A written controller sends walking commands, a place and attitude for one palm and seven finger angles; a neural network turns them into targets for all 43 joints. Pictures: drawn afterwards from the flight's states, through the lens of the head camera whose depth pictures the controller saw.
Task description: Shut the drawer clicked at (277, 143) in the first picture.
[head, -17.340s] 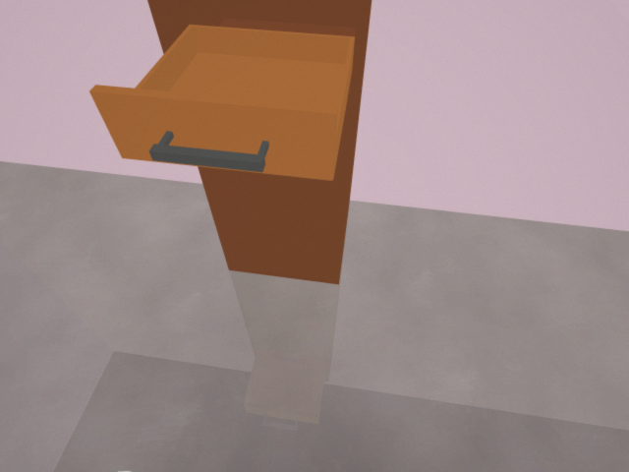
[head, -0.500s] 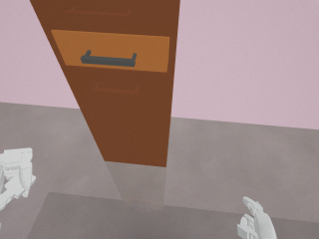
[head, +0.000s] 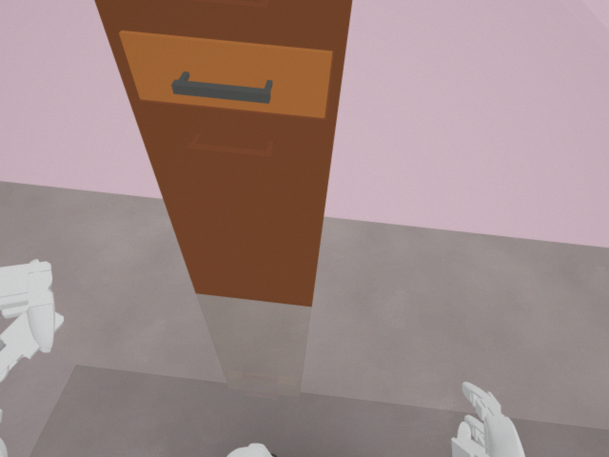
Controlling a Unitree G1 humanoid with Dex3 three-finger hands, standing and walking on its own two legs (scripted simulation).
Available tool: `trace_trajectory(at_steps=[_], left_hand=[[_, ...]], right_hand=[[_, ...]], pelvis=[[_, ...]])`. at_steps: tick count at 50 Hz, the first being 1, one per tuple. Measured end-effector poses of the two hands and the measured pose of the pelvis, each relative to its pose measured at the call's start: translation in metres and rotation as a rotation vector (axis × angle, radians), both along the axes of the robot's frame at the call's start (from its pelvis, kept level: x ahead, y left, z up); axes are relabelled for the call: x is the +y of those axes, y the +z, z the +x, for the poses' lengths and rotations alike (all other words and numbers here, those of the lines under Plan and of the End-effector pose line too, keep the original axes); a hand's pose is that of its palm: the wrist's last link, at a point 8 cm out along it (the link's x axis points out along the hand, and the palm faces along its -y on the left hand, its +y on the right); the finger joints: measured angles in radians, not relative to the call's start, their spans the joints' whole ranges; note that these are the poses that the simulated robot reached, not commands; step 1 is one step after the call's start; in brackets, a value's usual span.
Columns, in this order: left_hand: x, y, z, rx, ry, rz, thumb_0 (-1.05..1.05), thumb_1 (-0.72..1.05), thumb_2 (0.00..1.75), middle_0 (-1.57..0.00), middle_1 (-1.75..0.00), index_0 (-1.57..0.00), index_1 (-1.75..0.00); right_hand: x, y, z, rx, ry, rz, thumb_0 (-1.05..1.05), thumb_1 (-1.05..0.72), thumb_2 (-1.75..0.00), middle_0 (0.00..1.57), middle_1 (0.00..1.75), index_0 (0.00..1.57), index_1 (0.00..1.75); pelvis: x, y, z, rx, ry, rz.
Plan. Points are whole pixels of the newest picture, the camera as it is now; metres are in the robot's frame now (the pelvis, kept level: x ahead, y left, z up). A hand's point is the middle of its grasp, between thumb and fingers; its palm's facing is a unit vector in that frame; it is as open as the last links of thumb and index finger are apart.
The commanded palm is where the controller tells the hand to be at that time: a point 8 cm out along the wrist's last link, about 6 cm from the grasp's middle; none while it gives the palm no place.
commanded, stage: step back with the hand held close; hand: left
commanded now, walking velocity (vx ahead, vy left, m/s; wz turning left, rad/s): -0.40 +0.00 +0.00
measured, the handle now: (224, 86) +0.72 +0.19 +0.11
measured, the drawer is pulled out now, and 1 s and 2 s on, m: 0.00 0.00 0.00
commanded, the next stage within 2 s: stop stepping back and stand still in 0.48 s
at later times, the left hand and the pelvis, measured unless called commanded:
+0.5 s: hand out of the picture +0.14 +0.24 +0.18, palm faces +0.31 -0.84 -0.44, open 3.2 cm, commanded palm +0.07 +0.28 +0.19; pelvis -0.06 +0.00 +0.00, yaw -1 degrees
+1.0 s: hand out of the picture +0.08 +0.25 +0.18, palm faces +0.29 -0.84 -0.45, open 3.2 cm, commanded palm +0.03 +0.30 +0.19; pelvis -0.12 +0.03 +0.01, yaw -2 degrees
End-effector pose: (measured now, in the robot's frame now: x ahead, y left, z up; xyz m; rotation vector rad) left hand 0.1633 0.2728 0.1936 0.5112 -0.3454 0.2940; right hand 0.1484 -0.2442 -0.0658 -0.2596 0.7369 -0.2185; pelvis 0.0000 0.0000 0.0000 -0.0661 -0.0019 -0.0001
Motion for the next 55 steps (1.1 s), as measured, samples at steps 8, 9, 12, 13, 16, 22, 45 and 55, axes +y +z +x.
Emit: trace_trajectory(at_steps=[8, 9, 12, 13, 16, 22, 45, 55], left_hand=[[-0.001, 0.009, -0.024, 0.009, -0.005, 0.051, 0.01, 0.89, 0.90, -1.41, -1.60, -1.41, -1.59], [-0.005, 0.007, -0.027, 0.015, -0.015, 0.048, 0.01, 0.89, 0.90, -1.41, -1.60, -1.41, -1.59], [-0.015, 0.004, -0.032, 0.032, -0.053, 0.013, 0.01, 0.89, 0.90, -1.41, -1.60, -1.41, -1.59], [-0.017, 0.003, -0.034, 0.033, -0.064, 0.005, 0.01, 0.89, 0.90, -1.41, -1.60, -1.41, -1.59], [-0.016, 0.001, -0.040, 0.026, -0.085, 0.001, 0.01, 0.88, 0.90, -1.41, -1.60, -1.41, -1.59], [0.004, 0.003, -0.050, -0.013, -0.077, 0.007, 0.01, 0.88, 0.90, -1.41, -1.60, -1.41, -1.59], [0.022, 0.008, -0.111, 0.072, -0.034, 0.001, 0.01, 0.89, 0.90, -1.41, -1.60, -1.41, -1.59], [0.039, -0.015, -0.122, 0.088, 0.034, -0.073, 0.01, 0.88, 0.90, -1.41, -1.60, -1.41, -1.59]], right_hand=[[0.010, 0.003, -0.015, -0.007, 0.052, 0.035, 0.02, -0.90, -0.89, 0.20, 0.30, 0.21, 0.30], [0.010, 0.001, -0.015, -0.005, 0.063, 0.039, 0.02, -0.90, -0.89, 0.20, 0.30, 0.21, 0.30], [0.009, -0.004, -0.020, 0.013, 0.067, 0.050, 0.01, -0.90, -0.89, 0.20, 0.30, 0.21, 0.30], [0.008, -0.004, -0.022, 0.015, 0.060, 0.052, 0.01, -0.90, -0.89, 0.20, 0.30, 0.21, 0.30], [0.005, -0.003, -0.030, 0.007, 0.031, 0.038, 0.01, -0.90, -0.89, 0.20, 0.30, 0.21, 0.30], [0.005, 0.004, -0.046, -0.019, -0.002, -0.001, 0.02, -0.90, -0.89, 0.20, 0.30, 0.21, 0.30], [0.050, 0.015, -0.129, -0.011, 0.019, 0.066, 0.02, -0.90, -0.89, 0.20, 0.30, 0.21, 0.30], [0.032, -0.003, -0.135, 0.020, -0.035, 0.021, 0.02, -0.90, -0.89, 0.20, 0.30, 0.21, 0.30]], pelvis=[[-0.010, 0.004, -0.017, 0.070, -0.003, 0.017], [-0.011, 0.003, -0.022, 0.075, -0.015, 0.020], [-0.011, 0.004, -0.035, 0.057, -0.019, -0.001], [-0.010, 0.004, -0.038, 0.050, -0.018, -0.003], [-0.006, 0.001, -0.041, 0.024, -0.019, -0.012], [0.002, 0.000, -0.051, 0.000, -0.014, -0.015], [0.022, 0.017, -0.107, 0.031, -0.036, 0.025], [0.035, 0.005, -0.111, -0.029, -0.034, 0.005]])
